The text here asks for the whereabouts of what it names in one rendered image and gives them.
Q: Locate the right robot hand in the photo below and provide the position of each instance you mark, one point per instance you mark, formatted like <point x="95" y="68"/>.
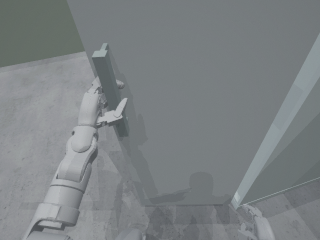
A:
<point x="259" y="230"/>

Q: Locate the left robot hand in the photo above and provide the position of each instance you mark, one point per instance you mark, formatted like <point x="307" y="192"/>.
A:
<point x="92" y="104"/>

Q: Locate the left robot thigh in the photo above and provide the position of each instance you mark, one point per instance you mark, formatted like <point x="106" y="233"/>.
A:
<point x="131" y="234"/>

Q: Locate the handle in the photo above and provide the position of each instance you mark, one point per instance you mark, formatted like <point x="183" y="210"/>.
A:
<point x="104" y="69"/>

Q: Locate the fridge door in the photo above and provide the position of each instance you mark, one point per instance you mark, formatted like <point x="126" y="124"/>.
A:
<point x="204" y="81"/>

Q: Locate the left robot forearm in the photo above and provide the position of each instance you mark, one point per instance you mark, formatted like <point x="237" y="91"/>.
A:
<point x="60" y="207"/>

